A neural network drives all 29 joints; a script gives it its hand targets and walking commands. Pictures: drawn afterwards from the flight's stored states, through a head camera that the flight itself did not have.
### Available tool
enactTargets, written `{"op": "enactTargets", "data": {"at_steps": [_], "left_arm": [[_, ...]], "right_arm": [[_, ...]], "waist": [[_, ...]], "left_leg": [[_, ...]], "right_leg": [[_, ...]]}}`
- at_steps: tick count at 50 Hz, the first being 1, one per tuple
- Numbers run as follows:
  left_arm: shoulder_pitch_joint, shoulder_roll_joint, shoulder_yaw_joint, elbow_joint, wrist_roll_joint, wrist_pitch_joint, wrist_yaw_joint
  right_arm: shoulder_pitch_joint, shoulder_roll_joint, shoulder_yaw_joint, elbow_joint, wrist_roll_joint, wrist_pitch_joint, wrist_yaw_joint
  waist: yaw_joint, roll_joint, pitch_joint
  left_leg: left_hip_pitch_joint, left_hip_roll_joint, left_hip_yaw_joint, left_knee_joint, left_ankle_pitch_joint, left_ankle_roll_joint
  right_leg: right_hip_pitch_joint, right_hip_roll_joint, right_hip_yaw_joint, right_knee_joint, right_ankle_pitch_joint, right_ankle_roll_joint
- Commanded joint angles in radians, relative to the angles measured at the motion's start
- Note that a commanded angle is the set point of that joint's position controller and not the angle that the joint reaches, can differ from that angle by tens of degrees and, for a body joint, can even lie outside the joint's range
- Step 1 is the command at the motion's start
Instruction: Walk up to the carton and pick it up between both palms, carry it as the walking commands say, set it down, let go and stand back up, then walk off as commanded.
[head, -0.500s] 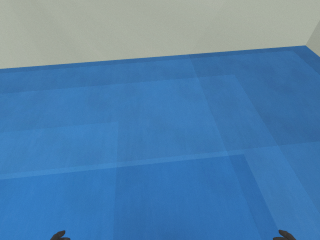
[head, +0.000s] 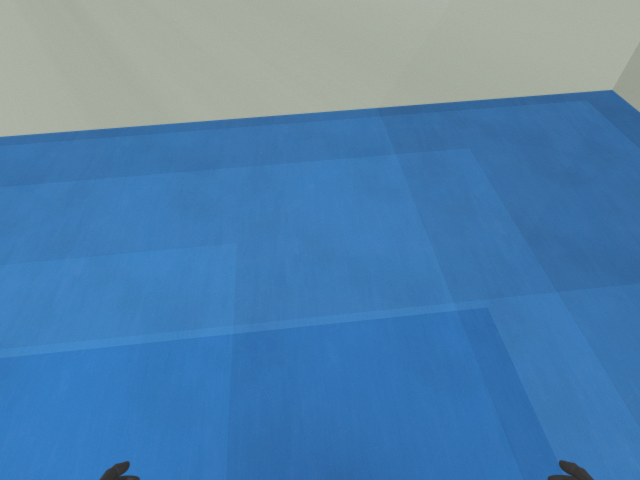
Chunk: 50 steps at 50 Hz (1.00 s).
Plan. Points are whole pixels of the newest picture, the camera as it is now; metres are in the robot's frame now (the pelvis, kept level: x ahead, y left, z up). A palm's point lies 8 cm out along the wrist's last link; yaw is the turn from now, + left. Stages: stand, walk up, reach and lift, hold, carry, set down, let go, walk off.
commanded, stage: stand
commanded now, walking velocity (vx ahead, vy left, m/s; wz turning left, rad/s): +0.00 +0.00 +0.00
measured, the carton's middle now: out of the picture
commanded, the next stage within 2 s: walk up in 0.04 s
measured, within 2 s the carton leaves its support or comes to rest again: neither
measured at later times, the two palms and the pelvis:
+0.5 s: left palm out of the picture +0.01 +0.26 -0.13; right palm out of the picture +0.13 -0.27 -0.14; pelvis -0.02 -0.01 -0.01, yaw +12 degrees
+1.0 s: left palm out of the picture -0.06 +0.29 -0.13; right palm out of the picture +0.15 -0.22 -0.13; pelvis -0.04 +0.00 -0.01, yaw +26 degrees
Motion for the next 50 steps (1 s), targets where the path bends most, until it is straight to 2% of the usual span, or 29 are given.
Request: {"op": "enactTargets", "data": {"at_steps": [1, 11, 12, 13, 14, 16, 17, 18, 19, 20, 21, 22, 24, 28, 29, 31, 32, 33, 34, 35, 36, 37, 38, 40, 41, 42, 46, 49, 50], "left_arm": [[-0.035, 0.174, 0.03, -0.042, 0.0, -0.009, 0.004], [-0.033, 0.175, 0.031, -0.042, 0.0, -0.008, 0.005], [-0.139, 0.119, 0.077, -0.108, -0.02, 0.061, -0.021], [-0.012, -0.002, 0.033, -0.134, 0.0, 0.067, 0.01], [0.075, 0.01, 0.037, -0.116, 0.005, 0.063, 0.022], [0.09, 0.008, 0.037, -0.134, -0.009, 0.057, 0.036], [0.135, 0.019, 0.047, -0.141, -0.007, 0.058, 0.033], [0.163, 0.054, 0.061, -0.15, 0.004, 0.056, 0.034], [0.165, 0.131, 0.081, -0.168, 0.021, 0.058, 0.038], [0.163, 0.132, 0.077, -0.177, 0.02, 0.062, 0.036], [0.106, 0.093, 0.073, -0.199, 0.016, 0.063, 0.031], [0.047, 0.055, 0.068, -0.216, 0.015, 0.062, 0.028], [0.04, 0.022, 0.068, -0.223, 0.02, 0.055, 0.028], [0.145, 0.039, 0.082, -0.19, 0.028, 0.051, 0.024], [0.155, 0.044, 0.086, -0.183, 0.026, 0.053, 0.023], [0.153, 0.029, 0.083, -0.169, 0.017, 0.057, 0.018], [0.168, -0.027, 0.068, -0.169, 0.017, 0.057, 0.014], [0.126, -0.084, 0.043, -0.227, 0.021, 0.052, 0.01], [0.049, -0.033, 0.061, -0.254, 0.017, 0.064, 0.022], [0.057, -0.028, 0.06, -0.248, 0.014, 0.065, 0.023], [0.082, -0.031, 0.058, -0.234, 0.008, 0.061, 0.018], [0.083, -0.025, 0.053, -0.231, 0.021, 0.064, 0.017], [0.091, -0.025, 0.053, -0.225, 0.022, 0.067, 0.012], [0.096, -0.023, 0.056, -0.225, 0.022, 0.073, 0.008], [0.125, -0.023, 0.055, -0.232, 0.012, 0.072, 0.009], [0.115, -0.028, 0.052, -0.234, 0.011, 0.074, 0.009], [0.077, -0.037, 0.048, -0.264, 0.006, 0.081, 0.008], [0.086, -0.035, 0.046, -0.281, -0.004, 0.072, 0.013], [0.103, -0.039, 0.044, -0.282, -0.008, 0.066, 0.017]], "right_arm": [[-0.034, -0.174, -0.03, -0.041, 0.0, -0.009, -0.004], [-0.033, -0.175, -0.03, -0.04, 0.0, -0.008, -0.005], [0.193, -0.177, -0.08, 0.007, -0.038, 0.074, -0.05], [0.1, -0.119, -0.058, -0.076, -0.037, 0.061, -0.013], [0.018, -0.136, -0.07, -0.133, -0.02, 0.058, -0.001], [-0.026, -0.128, -0.068, -0.183, -0.019, 0.064, 0.008], [-0.017, -0.126, -0.07, -0.207, -0.019, 0.069, 0.008], [-0.009, -0.083, -0.06, -0.238, -0.018, 0.07, 0.009], [0.024, 0.005, -0.043, -0.277, -0.019, 0.065, 0.008], [0.009, 0.002, -0.054, -0.291, -0.03, 0.077, 0.0], [0.044, -0.013, -0.067, -0.277, -0.025, 0.081, 0.001], [0.069, -0.013, -0.075, -0.26, -0.018, 0.081, 0.009], [0.062, 0.005, -0.074, -0.253, -0.008, 0.082, 0.026], [0.006, 0.045, -0.056, -0.274, 0.001, 0.078, 0.035], [0.019, 0.05, -0.054, -0.272, 0.003, 0.076, 0.034], [0.086, 0.047, -0.057, -0.251, 0.002, 0.064, 0.028], [0.127, -0.005, -0.071, -0.233, -0.003, 0.051, 0.023], [0.163, -0.132, -0.101, -0.231, -0.018, 0.045, 0.017], [0.239, -0.155, -0.107, -0.211, -0.019, 0.042, 0.009], [0.185, -0.122, -0.103, -0.216, -0.016, 0.044, 0.003], [0.101, -0.081, -0.097, -0.227, -0.012, 0.048, -0.002], [0.114, -0.053, -0.088, -0.234, -0.004, 0.048, -0.007], [0.093, -0.048, -0.084, -0.241, -0.005, 0.045, -0.008], [0.102, -0.047, -0.081, -0.247, -0.006, 0.042, -0.008], [0.118, -0.058, -0.094, -0.254, 0.005, 0.042, -0.005], [0.114, -0.056, -0.094, -0.255, 0.004, 0.043, -0.003], [0.109, -0.062, -0.092, -0.262, -0.001, 0.056, 0.002], [0.097, -0.073, -0.093, -0.265, -0.005, 0.066, 0.003], [0.089, -0.073, -0.092, -0.266, -0.005, 0.069, 0.002]], "waist": [[0.0, 0.0, -0.061], [0.0, 0.0, -0.061], [-0.057, -0.052, 0.014], [-0.006, 0.145, 0.051], [0.02, 0.221, -0.019], [0.028, 0.199, -0.038], [0.052, 0.141, -0.061], [0.063, -0.003, -0.079], [0.061, -0.301, -0.091], [0.054, -0.252, -0.062], [0.014, -0.151, -0.063], [-0.01, -0.136, -0.052], [-0.01, -0.19, -0.049], [0.03, -0.231, -0.075], [0.027, -0.239, -0.088], [-0.017, -0.193, -0.114], [-0.046, -0.063, -0.112], [-0.07, 0.28, -0.126], [-0.106, 0.248, -0.15], [-0.083, 0.207, -0.133], [-0.051, 0.178, -0.096], [-0.013, 0.148, -0.059], [-0.008, 0.149, -0.06], [-0.007, 0.136, -0.077], [0.006, 0.147, -0.098], [0.004, 0.147, -0.085], [-0.009, 0.168, -0.037], [-0.008, 0.179, -0.047], [0.006, 0.171, -0.054]], "left_leg": [[0.009, 0.123, -0.094, -0.049, 0.132, 0.031], [0.014, 0.124, -0.093, -0.051, 0.14, 0.03], [0.009, 0.237, -0.258, -0.017, 0.027, 0.088], [-0.092, 0.221, -0.356, 0.018, 0.413, 0.148], [-0.068, 0.22, -0.327, 0.045, 0.547, 0.164], [-0.131, 0.17, -0.284, 0.085, 0.503, 0.121], [-0.215, 0.136, -0.256, 0.119, 0.366, 0.096], [-0.33, 0.058, -0.191, 0.249, 0.183, 0.053], [-0.462, -0.076, -0.018, 0.491, -0.253, -0.004], [-0.427, -0.023, -0.037, 0.695, -0.396, -0.026], [-0.388, 0.015, -0.059, 0.744, -0.372, -0.014], [-0.352, 0.026, -0.033, 0.758, -0.327, -0.014], [-0.319, 0.025, 0.021, 0.685, -0.291, -0.028], [-0.257, 0.008, 0.088, 0.428, -0.268, -0.025], [-0.228, -0.001, 0.1, 0.371, -0.251, -0.021], [-0.082, 0.008, 0.105, 0.16, -0.091, 0.01], [0.035, 0.114, -0.008, 0.072, 0.06, 0.061], [0.189, 0.39, -0.392, 0.078, 0.504, 0.162], [0.169, 0.423, -0.458, 0.08, 0.682, 0.238], [0.125, 0.388, -0.379, 0.087, 0.608, 0.219], [0.057, 0.331, -0.29, 0.092, 0.492, 0.18], [0.041, 0.272, -0.249, 0.094, 0.472, 0.139], [0.019, 0.249, -0.229, 0.089, 0.485, 0.13], [0.017, 0.231, -0.217, 0.078, 0.457, 0.135], [-0.009, 0.235, -0.222, 0.071, 0.432, 0.154], [-0.036, 0.228, -0.228, 0.054, 0.365, 0.159], [-0.119, 0.196, -0.254, 0.019, 0.191, 0.153], [-0.137, 0.178, -0.288, 0.03, 0.203, 0.157], [-0.143, 0.169, -0.29, 0.052, 0.226, 0.154]], "right_leg": [[0.005, -0.122, 0.093, -0.05, 0.13, -0.032], [0.009, -0.123, 0.093, -0.052, 0.138, -0.031], [-0.196, -0.072, -0.1, 0.229, -0.193, 0.019], [-0.197, -0.036, -0.029, 0.31, -0.197, 0.034], [-0.163, -0.046, -0.014, 0.346, -0.258, 0.022], [-0.112, -0.032, -0.031, 0.249, -0.195, 0.017], [-0.019, -0.043, -0.024, 0.149, -0.156, 0.008], [0.069, -0.159, 0.095, 0.025, -0.086, -0.026], [0.096, -0.412, 0.284, -0.073, 0.08, -0.11], [-0.044, -0.5, 0.321, -0.076, 0.275, -0.204], [-0.069, -0.452, 0.219, -0.025, 0.305, -0.197], [-0.109, -0.392, 0.104, 0.007, 0.31, -0.164], [-0.093, -0.315, -0.006, 0.058, 0.397, -0.128], [-0.022, -0.333, -0.027, 0.107, 0.482, -0.122], [-0.015, -0.337, -0.023, 0.12, 0.473, -0.116], [-0.071, -0.3, -0.065, 0.223, 0.358, -0.063], [-0.197, -0.237, -0.116, 0.384, 0.175, -0.013], [-0.536, -0.099, -0.13, 0.647, -0.396, 0.056], [-0.585, -0.089, -0.018, 0.748, -0.468, 0.071], [-0.572, -0.116, 0.0, 0.772, -0.406, 0.074], [-0.538, -0.126, -0.009, 0.759, -0.331, 0.073], [-0.525, -0.116, 0.009, 0.749, -0.293, 0.069], [-0.501, -0.105, 0.005, 0.739, -0.265, 0.067], [-0.482, -0.087, 0.002, 0.714, -0.234, 0.068], [-0.419, -0.084, -0.003, 0.694, -0.222, 0.062], [-0.402, -0.077, -0.006, 0.669, -0.215, 0.063], [-0.311, -0.05, -0.017, 0.531, -0.212, 0.064], [-0.225, -0.02, -0.024, 0.408, -0.251, 0.057], [-0.183, -0.011, -0.029, 0.332, -0.234, 0.052]]}}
